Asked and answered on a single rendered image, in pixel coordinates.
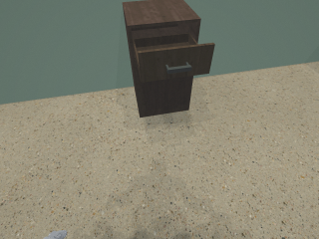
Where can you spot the handle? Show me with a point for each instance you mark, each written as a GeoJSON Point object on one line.
{"type": "Point", "coordinates": [178, 69]}

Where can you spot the cabinet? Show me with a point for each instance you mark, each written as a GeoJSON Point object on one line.
{"type": "Point", "coordinates": [152, 18]}

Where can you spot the drawer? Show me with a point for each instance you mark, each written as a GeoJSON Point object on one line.
{"type": "Point", "coordinates": [154, 53]}

